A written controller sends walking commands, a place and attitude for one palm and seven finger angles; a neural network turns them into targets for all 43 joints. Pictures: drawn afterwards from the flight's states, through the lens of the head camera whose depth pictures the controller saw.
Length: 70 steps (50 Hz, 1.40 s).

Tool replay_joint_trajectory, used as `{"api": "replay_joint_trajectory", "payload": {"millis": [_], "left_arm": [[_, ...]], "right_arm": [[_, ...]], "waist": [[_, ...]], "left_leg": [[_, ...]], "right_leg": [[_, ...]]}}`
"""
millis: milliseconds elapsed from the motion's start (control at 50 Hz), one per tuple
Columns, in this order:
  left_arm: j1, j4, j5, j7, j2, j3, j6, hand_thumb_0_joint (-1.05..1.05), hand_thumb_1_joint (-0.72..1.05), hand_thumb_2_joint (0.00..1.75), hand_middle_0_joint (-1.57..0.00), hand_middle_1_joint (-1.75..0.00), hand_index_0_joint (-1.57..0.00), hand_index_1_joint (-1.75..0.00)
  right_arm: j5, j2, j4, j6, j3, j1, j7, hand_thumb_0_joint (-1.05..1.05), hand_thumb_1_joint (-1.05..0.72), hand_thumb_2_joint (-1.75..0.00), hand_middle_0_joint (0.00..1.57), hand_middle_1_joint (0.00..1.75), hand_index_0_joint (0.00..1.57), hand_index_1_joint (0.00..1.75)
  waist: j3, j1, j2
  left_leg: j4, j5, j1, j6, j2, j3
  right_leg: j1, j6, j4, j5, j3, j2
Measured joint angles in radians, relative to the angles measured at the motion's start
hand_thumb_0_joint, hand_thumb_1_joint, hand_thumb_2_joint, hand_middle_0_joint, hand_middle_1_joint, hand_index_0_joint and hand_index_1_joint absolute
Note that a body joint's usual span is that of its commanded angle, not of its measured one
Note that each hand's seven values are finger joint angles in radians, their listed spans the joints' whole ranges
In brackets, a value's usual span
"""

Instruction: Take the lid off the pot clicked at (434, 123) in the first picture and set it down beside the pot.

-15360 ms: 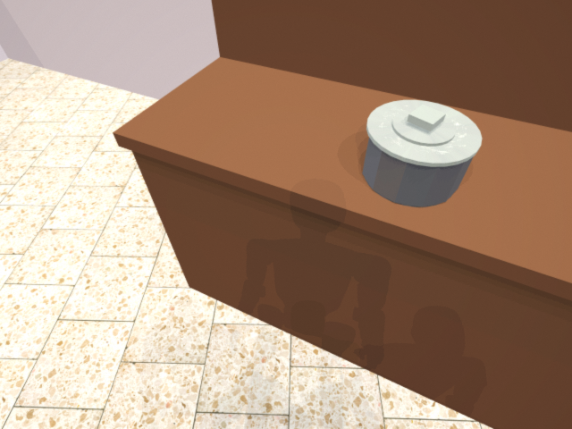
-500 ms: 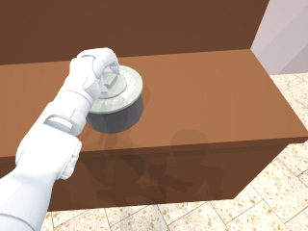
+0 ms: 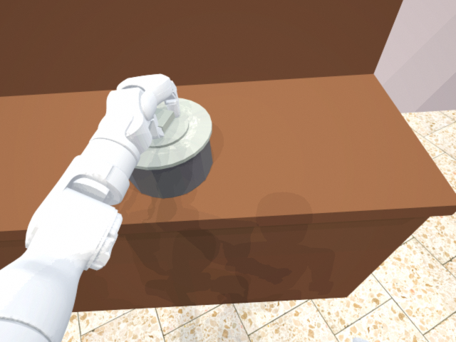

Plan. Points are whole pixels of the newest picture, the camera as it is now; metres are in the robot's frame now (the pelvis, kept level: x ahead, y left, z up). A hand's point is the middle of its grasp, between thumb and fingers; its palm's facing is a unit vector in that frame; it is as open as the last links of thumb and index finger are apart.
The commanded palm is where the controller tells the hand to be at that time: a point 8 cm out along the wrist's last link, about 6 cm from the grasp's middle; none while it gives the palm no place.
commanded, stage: close the fingers and squeeze the knob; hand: left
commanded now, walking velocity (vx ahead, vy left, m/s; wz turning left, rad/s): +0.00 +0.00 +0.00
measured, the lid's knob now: (158, 119) +0.50 +0.12 +0.13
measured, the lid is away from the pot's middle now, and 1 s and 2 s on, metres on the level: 0.00 0.00 0.01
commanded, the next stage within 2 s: lift the lid straight up in 0.82 s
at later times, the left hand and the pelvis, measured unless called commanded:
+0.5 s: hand (152, 121) +0.47 +0.12 +0.15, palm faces -0.35 -0.06 -0.93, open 8.4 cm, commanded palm +0.46 +0.12 +0.20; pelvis +0.00 +0.00 +0.00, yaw +0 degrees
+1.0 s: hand (150, 119) +0.48 +0.12 +0.15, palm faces -0.36 -0.06 -0.93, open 8.4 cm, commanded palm +0.47 +0.13 +0.21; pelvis +0.00 +0.01 +0.00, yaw -1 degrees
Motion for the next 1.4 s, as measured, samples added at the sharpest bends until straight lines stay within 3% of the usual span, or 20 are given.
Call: {"api": "replay_joint_trajectory", "payload": {"millis": [280,900,1080,1280,1400], "left_arm": [[0.012,-0.017,0.003,-0.017,0.018,0.005,-0.014,-0.01,0.15,0.85,-0.6,-0.96,-0.59,-0.94],[-0.045,0.078,0.012,-0.01,0.025,0.015,-0.026,-0.03,0.13,0.86,-0.64,-0.98,-0.6,-0.94],[-0.049,0.068,0.008,-0.013,0.021,-0.006,-0.019,-0.04,0.12,0.87,-0.65,-0.98,-0.61,-0.95],[-0.05,0.032,0.006,-0.011,0.017,0.016,-0.023,-0.03,0.13,0.86,-0.66,-0.98,-0.61,-0.94],[-0.069,0.036,0.008,-0.018,0.007,0.005,0.011,-0.03,0.13,0.85,-0.66,-0.98,-0.61,-0.94]], "right_arm": [[0.002,-0.005,-0.008,0.005,-0.004,0.01,-0.005,0.01,-0.9,-0.9,0.2,0.3,0.2,0.3],[0.003,-0.002,0.003,0.0,0.004,0.027,-0.019,0.01,-0.9,-0.9,0.2,0.3,0.2,0.3],[0.001,-0.003,0.013,-0.013,-0.007,0.045,-0.018,0.01,-0.9,-0.9,0.2,0.3,0.2,0.3],[-0.008,0.006,0.024,-0.052,-0.006,0.044,-0.011,0.01,-0.9,-0.9,0.2,0.3,0.2,0.3],[-0.007,0.007,0.028,-0.048,-0.002,0.029,0.002,0.01,-0.9,-0.9,0.2,0.3,0.2,0.3]], "waist": [[-0.002,-0.003,0.001],[-0.002,-0.021,-0.011],[-0.001,-0.02,-0.006],[0.001,-0.014,0.004],[-0.006,-0.002,0.011]], "left_leg": [[-0.002,0.0,0.004,-0.004,0.006,-0.001],[0.005,0.002,-0.016,0.005,0.004,0.011],[0.0,0.005,-0.016,0.008,-0.001,0.009],[-0.02,0.009,0.003,0.009,-0.006,0.007],[-0.024,0.008,0.013,0.007,-0.007,0.002]], "right_leg": [[0.007,-0.003,-0.009,0.004,-0.001,0.006],[-0.013,0.004,-0.009,0.014,0.011,0.005],[-0.014,0.008,-0.012,0.015,0.011,0.0],[0.003,0.009,-0.023,0.014,0.009,-0.004],[0.012,0.009,-0.025,0.009,0.005,-0.005]]}}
